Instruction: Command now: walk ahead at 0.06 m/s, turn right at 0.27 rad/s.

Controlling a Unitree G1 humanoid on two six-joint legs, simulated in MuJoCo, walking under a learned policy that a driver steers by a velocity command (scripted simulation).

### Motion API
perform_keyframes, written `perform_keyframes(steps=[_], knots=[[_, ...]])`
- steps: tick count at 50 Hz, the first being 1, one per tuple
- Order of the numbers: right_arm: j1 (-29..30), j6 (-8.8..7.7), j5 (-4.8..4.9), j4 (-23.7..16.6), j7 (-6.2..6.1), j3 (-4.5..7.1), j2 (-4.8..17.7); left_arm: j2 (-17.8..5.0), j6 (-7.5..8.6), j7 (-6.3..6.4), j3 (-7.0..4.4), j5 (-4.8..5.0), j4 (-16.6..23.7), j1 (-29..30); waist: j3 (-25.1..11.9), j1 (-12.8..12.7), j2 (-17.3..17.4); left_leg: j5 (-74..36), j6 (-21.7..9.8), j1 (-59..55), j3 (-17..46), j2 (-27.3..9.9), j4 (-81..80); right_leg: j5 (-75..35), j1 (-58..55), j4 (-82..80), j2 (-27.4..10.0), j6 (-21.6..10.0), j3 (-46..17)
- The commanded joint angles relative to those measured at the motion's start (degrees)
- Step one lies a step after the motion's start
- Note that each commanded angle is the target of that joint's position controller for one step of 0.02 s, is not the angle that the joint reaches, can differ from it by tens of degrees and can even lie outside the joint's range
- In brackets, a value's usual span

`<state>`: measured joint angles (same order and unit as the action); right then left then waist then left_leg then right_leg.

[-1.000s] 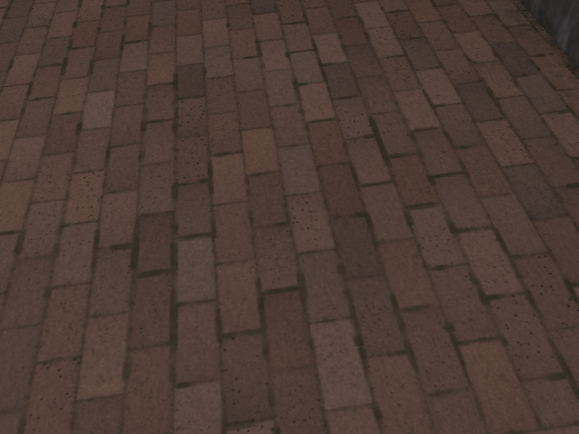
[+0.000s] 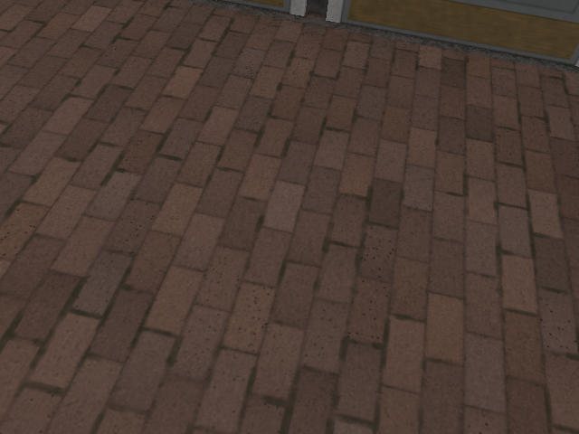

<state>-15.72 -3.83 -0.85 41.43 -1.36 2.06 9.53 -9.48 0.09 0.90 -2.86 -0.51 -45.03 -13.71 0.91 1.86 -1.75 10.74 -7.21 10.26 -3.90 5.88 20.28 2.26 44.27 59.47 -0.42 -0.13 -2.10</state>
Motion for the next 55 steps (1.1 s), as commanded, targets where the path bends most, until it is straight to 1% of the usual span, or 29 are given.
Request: perform_keyframes(steps=[1, 2, 6, 10, 13, 16, 17, 18, 19, 20, 21, 23, 25, 27, 30, 32, 34, 35, 36, 37, 38, 39, 40, 42, 46, 49, 52, 54, 55], knots=[[-2.4, -0.27, -0.15, -3.0, -0.98, 1.56, 5.9, -3.4, -0.17, -0.31, -1.57, -0.22, 2.1, 0.8, -2.5, 1.0, 7.7, -38.7, 9.1, -8.7, 1.6, -14.9, -4.9, -2.0, -0.7, -2.6, -0.2, 0.2, 1.1], [-2.4, -0.48, -0.22, -3.3, -1.59, 1.28, 5.2, -3.9, -0.46, -0.61, -1.76, -0.35, 2.1, 1.7, -2.7, 1.4, 7.9, -39.7, 8.4, -10.7, 1.9, -15.7, -4.7, 0.0, -0.3, -2.9, -0.3, 0.6, 1.0], [-4.7, 0.06, 0.13, -2.9, -3.88, 1.3, 6.5, -4.3, -1.07, -0.8, -1.93, -0.89, 2.8, 1.0, -1.4, 0.9, 5.5, -47.3, 5.7, -15.6, 2.6, -19.2, -3.2, 8.0, -0.1, -4.9, -1.0, 1.5, 2.0], [-4.3, 1.71, -0.28, -3.0, -3.66, 1.32, 7.1, -4.4, -2.59, -1.07, -1.73, 0.16, 2.0, -2.0, -2.6, -0.5, 6.1, -55.2, 4.6, -16.5, 0.0, -18.2, 0.7, 15.6, -7.4, -7.6, -0.2, 1.3, 5.0], [-3.8, 2.34, -0.03, -2.7, -3.99, 2.17, 10.2, -4.4, -2.63, -0.27, -1.45, 0.41, 3.5, -3.2, -4.1, -2.2, 6.8, -71.4, 6.6, -13.0, -2.4, -18.2, 7.3, 21.2, -17.7, -13.8, 2.4, -2.0, 8.6], [0.5, 2.86, 0.81, -4.4, -3.63, 3.11, 12.2, -7.3, -2.45, 0.96, -2.37, 0.44, 4.0, -8.0, -6.0, -4.6, 8.2, -71.3, 7.3, -8.1, -2.9, -18.4, 17.9, 22.0, -26.7, -24.1, 3.0, -4.8, 8.6], [2.9, 2.8, 1.43, -4.8, -3.38, 3.35, 12.4, -7.6, -2.09, 1.14, -2.67, 0.16, 3.6, -11.2, -6.6, -7.7, 5.1, -63.6, 7.8, -4.4, -4.5, -16.2, 27.0, 14.2, -31.7, -33.0, 2.1, -7.2, 7.1], [4.4, 2.68, 1.69, -5.3, -3.04, 3.03, 10.9, -7.6, -1.62, 1.39, -2.77, -0.77, 3.6, -12.0, -6.5, -9.9, -3.2, -28.4, 8.0, 9.3, -5.2, -12.4, 40.0, 2.2, -41.6, -40.0, -2.0, -10.6, -1.0], [3.3, 3.12, -1.19, -6.7, -2.36, 0.91, 2.7, -10.0, -1.28, 2.33, -2.75, -0.46, 5.8, -6.7, -3.3, -3.7, -9.9, 18.1, 8.6, 25.7, -3.2, -5.4, 54.8, -28.0, -44.5, -35.3, -13.1, -14.6, -15.9], [-0.6, 3.83, -0.9, -8.0, -1.56, 1.34, 5.5, -15.5, -0.76, 2.62, -4.32, 0.2, 6.8, -8.0, -6.7, -4.0, -11.0, 22.9, 10.2, 23.0, 7.7, -3.7, 58.7, -36.3, -38.2, -36.5, -21.9, -24.0, -26.5], [-0.7, 3.96, -0.29, -7.3, -1.32, 1.94, 7.7, -14.3, -0.83, 2.35, -4.25, -0.13, 7.8, -4.7, -3.0, -2.5, -5.0, 20.2, 10.0, 22.9, 9.8, -6.2, 58.3, -21.7, -32.1, -39.3, -20.4, -23.7, -23.2], [3.9, 3.57, -0.29, -8.5, -0.91, 2.43, 9.7, -11.2, -1.36, 1.39, -2.66, 0.12, 10.3, 3.0, 3.1, 0.4, 0.7, 14.5, 10.0, 23.8, 6.2, -5.5, 48.0, -3.1, -25.4, -42.2, -10.9, -16.7, -16.3], [3.8, 4.79, -0.97, -8.2, -0.32, 1.55, 7.7, -11.9, -0.93, 1.1, -2.72, -0.06, 10.0, 1.2, 1.4, -0.6, -2.9, 12.3, 10.9, 22.9, 3.9, -4.6, 39.5, -9.2, -27.8, -40.0, -7.1, -14.8, -12.9], [5.3, 5.2, -0.29, -8.8, -0.59, 0.59, 6.2, -13.4, -0.49, 0.85, -3.3, -0.92, 9.4, -2.1, -1.7, -2.6, -4.9, 13.1, 10.8, 20.7, 3.1, -4.1, 33.6, -15.3, -30.5, -37.5, -6.8, -13.9, -13.4], [7.1, 4.81, 0.65, -9.4, -1.31, -0.01, 6.1, -14.3, -1.98, 0.83, -3.87, -0.89, 9.9, -2.7, -4.8, -3.8, -7.2, 11.2, 10.3, 16.2, 3.2, -3.3, 26.8, -14.4, -30.5, -34.7, -6.0, -11.7, -14.5], [5.9, 4.29, 0.62, -9.5, -1.43, -0.22, 6.2, -14.2, -2.22, 0.41, -3.89, -0.85, 11.1, -0.6, -6.0, -3.5, -8.1, 10.7, 9.5, 11.9, 2.9, -2.5, 20.6, -15.7, -30.2, -32.7, -5.9, -10.4, -17.1], [0.2, 3.51, 0.05, -8.7, -1.61, 0.16, 6.9, -13.3, -1.8, -0.07, -3.78, -0.08, 12.0, 2.7, -6.0, 0.2, -6.4, 2.6, 9.0, 2.5, 3.0, -2.7, 5.1, -9.6, -27.0, -28.1, -3.1, -6.4, -18.2], [-1.5, 3.11, -0.84, -9.3, -2.16, 0.82, 10.4, -10.6, -1.49, -0.38, -3.12, 0.47, 12.4, 1.4, -7.4, -0.1, 0.6, 2.2, 6.7, -3.6, 11.5, -12.1, 0.0, 2.5, -21.9, -21.4, -0.3, -3.3, -15.9], [2.1, 3.28, -1.06, -11.6, -2.48, 1.78, 17.0, -5.5, -1.32, -0.31, -1.8, 0.73, 13.8, -0.3, -5.9, -2.1, 17.7, -10.5, 0.8, -6.4, 29.9, -28.1, -4.0, 29.0, -10.0, -9.7, 9.4, -0.1, -4.3], [0.2, 3.94, -0.7, -11.3, -2.1, 1.99, 16.1, -11.1, -1.67, -0.23, -3.16, -1.83, 11.9, -3.9, -8.3, -1.9, 19.7, -19.3, -5.7, -3.4, 34.4, -31.1, -2.6, 37.8, -10.6, 2.5, 7.3, 0.9, -1.9], [1.2, 3.85, -0.84, -11.8, -2.02, 1.09, 12.5, -12.6, -1.76, -0.2, -3.92, -2.08, 10.8, -2.9, -6.8, -1.9, 12.4, -16.8, -6.6, -2.1, 29.5, -28.5, -1.8, 34.1, -10.4, 8.8, 5.7, 1.3, -2.7], [2.9, 3.61, -0.99, -11.5, -2.04, 0.5, 10.2, -12.3, -1.91, -0.74, -3.91, -1.53, 10.7, -0.6, -4.7, -2.2, 8.5, -11.8, -5.7, -0.1, 22.9, -25.2, -1.7, 29.6, -10.1, 11.9, 4.5, 1.8, -2.5], [5.7, 3.6, -0.97, -11.9, -2.16, 0.35, 9.8, -11.8, -2.3, -1.32, -3.96, -1.15, 11.0, 0.2, -3.9, -3.4, 9.2, -8.2, -3.6, 1.0, 18.0, -21.7, -2.1, 25.7, -10.2, 12.2, 3.4, 2.4, -2.3], [6.1, 2.66, -0.82, -11.9, -2.07, 0.54, 9.8, -11.8, -2.8, -2.49, -4.15, -0.53, 10.6, 0.3, -4.5, -3.1, 11.2, -12.9, -3.9, 0.5, 11.7, -19.1, -1.7, 21.5, -10.6, 13.8, 3.7, 3.2, 0.0], [1.5, 1.82, -0.99, -10.4, -2.01, 1.26, 10.2, -10.2, -3.54, -3.29, -3.27, -0.47, 11.4, 4.2, -6.1, -0.5, 9.5, -14.0, -5.9, -4.7, 10.0, -22.1, -0.3, 22.6, -9.3, 6.9, 3.2, 3.4, 1.0], [1.5, 2.42, -1.29, -10.3, -1.37, 2.16, 11.5, -8.6, -3.71, -4.24, -2.36, -0.32, 12.5, 6.2, -5.2, 0.0, 12.1, -9.3, -4.9, -2.4, 7.1, -22.7, 0.0, 24.8, -14.0, -4.7, 1.1, 2.1, 2.8], [2.2, 3.23, -1.25, -9.1, -0.82, 3.02, 13.1, -9.4, -3.23, -4.31, -2.46, 0.68, 13.1, 6.2, -4.5, -0.1, 13.7, -5.2, -3.5, 1.4, 5.1, -22.7, 1.4, 26.0, -21.9, -16.4, 1.6, -0.4, 5.9], [2.4, 3.82, -0.92, -8.0, -0.62, 3.31, 13.7, -9.1, -2.28, -3.95, -2.42, 0.62, 11.7, 1.8, -4.6, -2.6, 11.0, -3.5, -0.3, 6.2, 1.5, -21.7, 6.9, 16.7, -31.1, -28.9, 3.0, -2.0, 7.9], [-0.8, 4.21, -1.18, -6.5, -0.38, 3.39, 13.0, -10.4, -1.35, -3.44, -2.74, 0.17, 10.6, -0.7, -5.1, -3.1, 4.8, 1.9, 3.0, 10.7, -2.0, -19.7, 13.2, 12.3, -37.4, -35.9, 2.9, -2.3, 4.0]])
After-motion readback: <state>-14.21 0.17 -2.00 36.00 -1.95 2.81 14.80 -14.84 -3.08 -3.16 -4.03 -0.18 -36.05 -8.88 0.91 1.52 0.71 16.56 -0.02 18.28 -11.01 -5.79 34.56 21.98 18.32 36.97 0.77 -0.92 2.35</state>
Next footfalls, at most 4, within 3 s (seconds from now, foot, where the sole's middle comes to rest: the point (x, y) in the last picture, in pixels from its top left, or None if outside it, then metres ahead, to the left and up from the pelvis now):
0.36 right None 0.09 -0.10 -0.78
0.70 left None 0.23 0.09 -0.78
1.12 right None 0.08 -0.08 -0.78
1.60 left None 0.38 -0.05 -0.78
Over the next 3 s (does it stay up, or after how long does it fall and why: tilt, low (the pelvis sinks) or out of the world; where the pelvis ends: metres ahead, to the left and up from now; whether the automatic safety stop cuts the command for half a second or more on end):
stays up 0.82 -0.28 -0.01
